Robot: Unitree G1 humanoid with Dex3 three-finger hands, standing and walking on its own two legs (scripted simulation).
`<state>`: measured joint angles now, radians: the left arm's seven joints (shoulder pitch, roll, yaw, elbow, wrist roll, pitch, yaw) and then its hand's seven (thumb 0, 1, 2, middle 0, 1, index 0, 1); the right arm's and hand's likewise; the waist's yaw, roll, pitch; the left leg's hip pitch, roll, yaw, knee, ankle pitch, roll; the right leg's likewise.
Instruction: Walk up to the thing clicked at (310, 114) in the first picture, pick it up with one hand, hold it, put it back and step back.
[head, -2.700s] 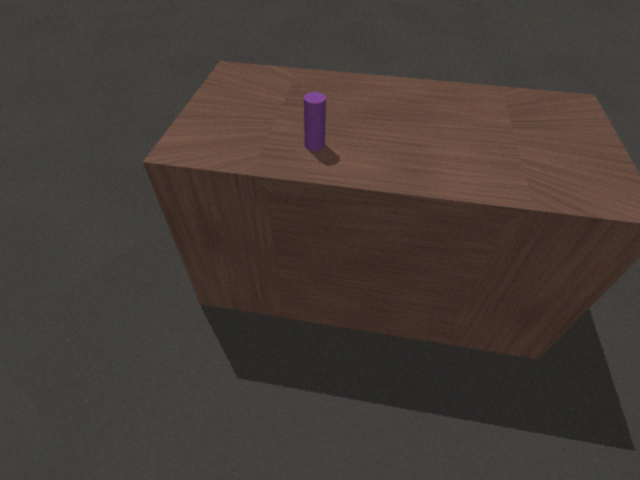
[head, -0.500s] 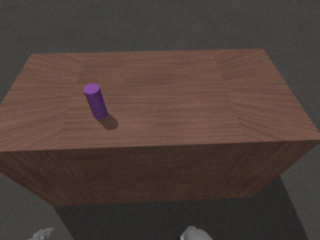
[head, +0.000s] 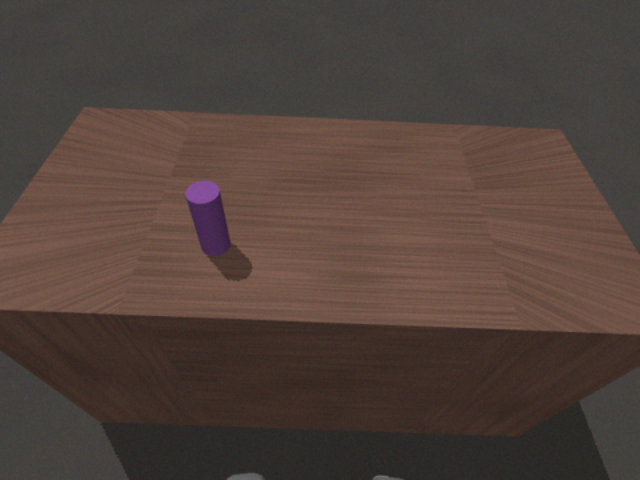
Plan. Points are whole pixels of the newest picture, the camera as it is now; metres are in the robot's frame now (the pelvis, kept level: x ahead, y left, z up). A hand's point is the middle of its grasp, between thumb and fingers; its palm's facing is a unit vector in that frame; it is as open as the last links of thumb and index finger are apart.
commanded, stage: walk up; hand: left
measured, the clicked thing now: (209, 220) +0.52 +0.21 -0.03
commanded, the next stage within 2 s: stand in 1.24 s
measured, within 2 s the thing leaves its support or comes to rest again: neither
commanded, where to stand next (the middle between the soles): +0.06 +0.00 m, yaw +1 degrees
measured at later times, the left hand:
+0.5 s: hand out of the picture +0.11 +0.26 -0.12, palm faces +0.02 -0.95 -0.32, open 7.4 cm
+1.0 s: hand out of the picture +0.10 +0.25 -0.13, palm faces +0.01 -0.95 -0.32, open 7.4 cm
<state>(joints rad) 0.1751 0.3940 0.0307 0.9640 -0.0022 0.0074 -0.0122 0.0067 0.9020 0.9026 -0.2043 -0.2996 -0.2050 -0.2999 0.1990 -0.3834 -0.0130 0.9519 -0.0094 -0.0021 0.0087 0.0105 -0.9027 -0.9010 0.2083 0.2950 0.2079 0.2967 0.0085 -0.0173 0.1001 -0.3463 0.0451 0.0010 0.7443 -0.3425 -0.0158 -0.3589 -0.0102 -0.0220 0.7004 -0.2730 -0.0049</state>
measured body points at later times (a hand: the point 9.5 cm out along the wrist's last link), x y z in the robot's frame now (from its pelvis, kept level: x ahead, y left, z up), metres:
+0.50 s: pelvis +0.02 +0.00 +0.03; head +0.04 +0.01 +0.48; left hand +0.10 +0.31 -0.10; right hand +0.14 -0.29 -0.10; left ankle +0.04 +0.13 -0.71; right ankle +0.06 -0.13 -0.71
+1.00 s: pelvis +0.03 +0.00 +0.03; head +0.04 +0.00 +0.48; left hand +0.10 +0.30 -0.10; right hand +0.11 -0.30 -0.10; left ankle +0.04 +0.13 -0.71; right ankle +0.06 -0.13 -0.71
